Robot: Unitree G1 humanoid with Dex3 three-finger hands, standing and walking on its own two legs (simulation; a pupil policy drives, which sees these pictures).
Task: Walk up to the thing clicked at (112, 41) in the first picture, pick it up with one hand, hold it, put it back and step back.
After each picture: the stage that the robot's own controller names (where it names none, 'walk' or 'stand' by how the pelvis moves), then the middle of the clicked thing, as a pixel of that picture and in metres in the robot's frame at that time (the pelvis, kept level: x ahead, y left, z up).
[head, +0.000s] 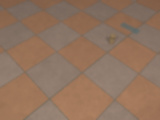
stand; (112, 39) +1.41 -0.38 -0.72
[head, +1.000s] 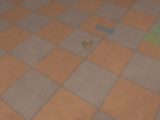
walk; (87, 44) +1.33 +0.00 -0.70
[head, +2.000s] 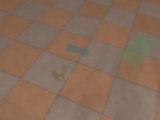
walk; (59, 74) +0.86 +0.22 -0.70
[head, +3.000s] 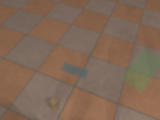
walk; (54, 104) +0.57 +0.20 -0.70
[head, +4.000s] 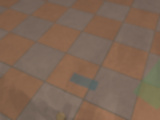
stand; (61, 119) +0.45 +0.17 -0.70
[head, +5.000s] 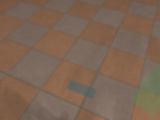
stand; out of the picture +0.41 +0.17 -0.72
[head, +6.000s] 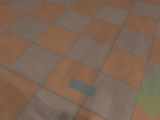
stand; out of the picture +0.39 +0.14 -0.72
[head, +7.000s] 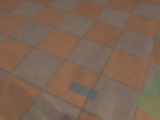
stand; out of the picture +0.38 +0.17 -0.72
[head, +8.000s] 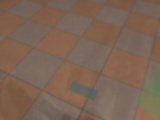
stand; out of the picture +0.37 +0.17 -0.72
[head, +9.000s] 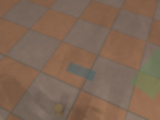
stand; (59, 110) +0.43 +0.16 -0.70
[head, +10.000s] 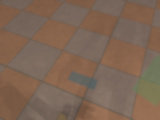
stand; out of the picture +0.40 +0.15 -0.71
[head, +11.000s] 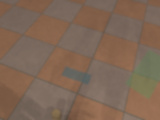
stand; (56, 115) +0.42 +0.16 -0.70
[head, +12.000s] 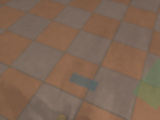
stand; out of the picture +0.42 +0.15 -0.72
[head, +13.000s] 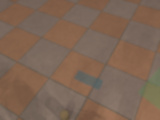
stand; (64, 117) +0.45 +0.15 -0.71
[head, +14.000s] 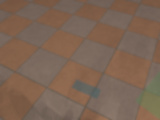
stand; out of the picture +0.44 +0.15 -0.72
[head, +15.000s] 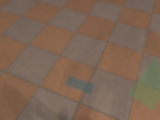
stand; out of the picture +0.40 +0.18 -0.72
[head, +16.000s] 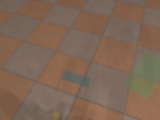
stand; (56, 118) +0.44 +0.20 -0.72
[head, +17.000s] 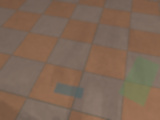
stand; out of the picture +0.35 +0.22 -0.72
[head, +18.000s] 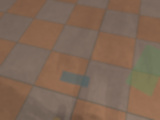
rise first; out of the picture +0.35 +0.20 -0.71
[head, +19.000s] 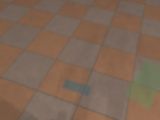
stand; out of the picture +0.42 +0.17 -0.72
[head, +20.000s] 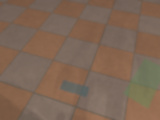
stand; out of the picture +0.38 +0.19 -0.73
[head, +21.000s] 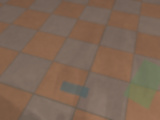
stand; out of the picture +0.38 +0.19 -0.73
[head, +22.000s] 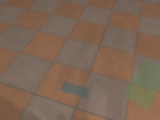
go down; out of the picture +0.38 +0.19 -0.73
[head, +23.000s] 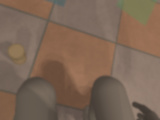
go down; (18, 54) +0.46 +0.23 -0.31
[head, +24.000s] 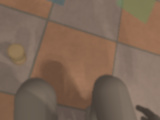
approach; (17, 55) +0.46 +0.23 -0.29
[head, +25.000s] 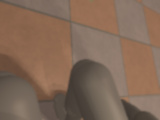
close in; out of the picture +0.44 +0.27 -0.22
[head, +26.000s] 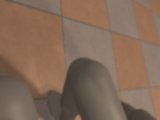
close; out of the picture +0.43 +0.28 -0.22
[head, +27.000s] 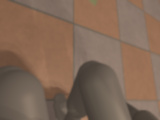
lift; out of the picture +0.38 +0.25 -0.21
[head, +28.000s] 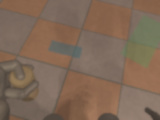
lift; (25, 84) +0.33 +0.19 -0.01
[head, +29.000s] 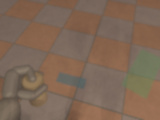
hold; (35, 89) +0.32 +0.17 +0.00
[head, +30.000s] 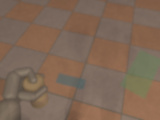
hold; (36, 91) +0.32 +0.17 -0.01
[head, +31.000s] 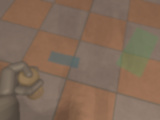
crouch; (31, 84) +0.35 +0.17 -0.06
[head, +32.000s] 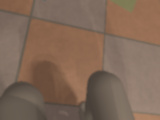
lower; out of the picture +0.48 +0.27 -0.10
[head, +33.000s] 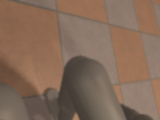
lower; out of the picture +0.43 +0.28 -0.22
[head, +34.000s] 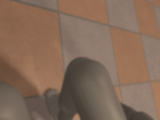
lower; out of the picture +0.43 +0.29 -0.23
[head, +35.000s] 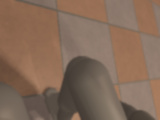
lower; out of the picture +0.43 +0.29 -0.23
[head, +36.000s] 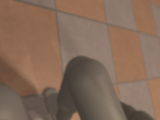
lower; out of the picture +0.43 +0.29 -0.23
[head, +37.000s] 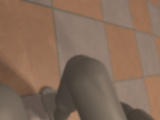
open; out of the picture +0.43 +0.27 -0.23
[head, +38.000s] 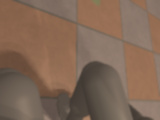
stand; out of the picture +0.43 +0.26 -0.24
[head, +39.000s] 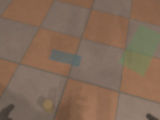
stand; (48, 106) +0.40 +0.18 -0.59
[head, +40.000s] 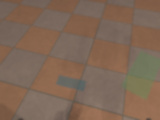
stand; out of the picture +0.39 +0.18 -0.66
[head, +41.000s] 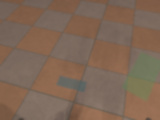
stand; out of the picture +0.38 +0.18 -0.67
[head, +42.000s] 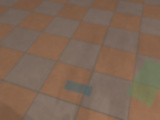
stand; out of the picture +0.40 +0.17 -0.72
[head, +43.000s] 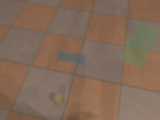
walk; (59, 100) +0.47 +0.18 -0.69
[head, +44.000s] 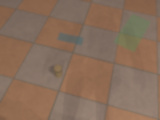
walk; (58, 71) +0.74 +0.16 -0.69
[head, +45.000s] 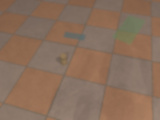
stand; (63, 59) +1.04 +0.23 -0.70
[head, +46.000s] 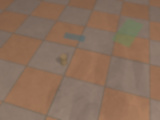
stand; (63, 59) +1.05 +0.18 -0.72
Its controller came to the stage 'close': yes
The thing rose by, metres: 0.70
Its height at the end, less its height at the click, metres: +0.00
